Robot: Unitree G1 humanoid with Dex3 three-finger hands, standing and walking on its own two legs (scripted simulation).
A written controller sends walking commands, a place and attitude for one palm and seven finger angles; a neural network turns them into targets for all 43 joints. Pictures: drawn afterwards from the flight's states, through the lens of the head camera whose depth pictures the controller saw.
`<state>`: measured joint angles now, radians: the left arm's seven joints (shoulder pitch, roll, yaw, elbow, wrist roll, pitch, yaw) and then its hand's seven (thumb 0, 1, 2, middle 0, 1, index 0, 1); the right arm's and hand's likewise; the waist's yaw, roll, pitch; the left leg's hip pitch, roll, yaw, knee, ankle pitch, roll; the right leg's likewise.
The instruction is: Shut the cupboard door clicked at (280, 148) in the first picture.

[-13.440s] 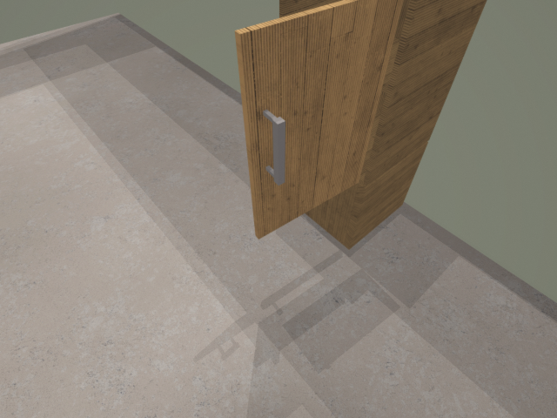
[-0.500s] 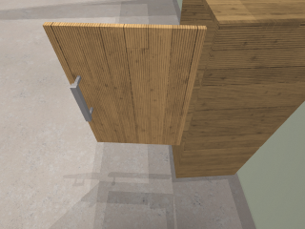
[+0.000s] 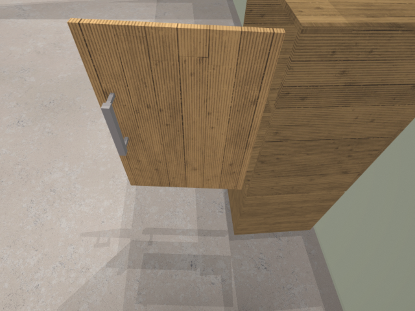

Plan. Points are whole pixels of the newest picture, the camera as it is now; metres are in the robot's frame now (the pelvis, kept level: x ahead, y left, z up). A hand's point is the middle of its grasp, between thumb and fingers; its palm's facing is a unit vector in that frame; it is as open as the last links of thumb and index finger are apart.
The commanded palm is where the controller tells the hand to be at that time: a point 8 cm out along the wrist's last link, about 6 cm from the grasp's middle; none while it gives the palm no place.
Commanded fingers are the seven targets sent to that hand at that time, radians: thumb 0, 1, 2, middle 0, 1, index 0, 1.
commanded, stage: come to a stop and stand still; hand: left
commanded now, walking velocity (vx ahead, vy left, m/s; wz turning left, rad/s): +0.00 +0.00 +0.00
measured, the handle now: (117, 126) +0.53 +0.26 +0.00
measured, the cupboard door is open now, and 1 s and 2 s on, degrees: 84 84 84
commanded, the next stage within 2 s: look again from close up in 1.12 s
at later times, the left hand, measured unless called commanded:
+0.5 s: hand out of the picture +0.00 +0.13 -0.18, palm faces +0.05 -0.99 -0.15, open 7.4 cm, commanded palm none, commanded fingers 0.00 0.90 0.90 -0.20 -0.30 -0.20 -0.30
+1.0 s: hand out of the picture +0.03 +0.15 -0.18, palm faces +0.05 -0.98 -0.16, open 7.4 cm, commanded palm none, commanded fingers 0.00 0.90 0.90 -0.20 -0.30 -0.20 -0.30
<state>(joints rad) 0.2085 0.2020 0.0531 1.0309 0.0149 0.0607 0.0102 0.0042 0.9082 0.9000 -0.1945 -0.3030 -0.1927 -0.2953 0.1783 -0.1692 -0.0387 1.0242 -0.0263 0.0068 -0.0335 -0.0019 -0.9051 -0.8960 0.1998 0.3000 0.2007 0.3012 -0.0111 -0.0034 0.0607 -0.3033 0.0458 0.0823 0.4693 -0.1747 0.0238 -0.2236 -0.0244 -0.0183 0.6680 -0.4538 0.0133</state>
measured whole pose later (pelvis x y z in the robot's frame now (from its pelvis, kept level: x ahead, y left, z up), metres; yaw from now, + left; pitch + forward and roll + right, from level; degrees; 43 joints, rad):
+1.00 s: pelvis +0.04 -0.02 +0.00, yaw +1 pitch +0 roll +1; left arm 0.28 0.15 0.01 1.12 0.01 0.00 0.03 0.00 0.91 0.90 -0.20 -0.30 -0.19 -0.30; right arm 0.21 -0.15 -0.02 1.13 -0.01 -0.01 -0.04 0.00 -0.91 -0.90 0.20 0.30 0.20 0.30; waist 0.00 -0.04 0.04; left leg -0.22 0.03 0.05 0.46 -0.23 -0.01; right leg -0.02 -0.03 -0.03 0.38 -0.35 0.01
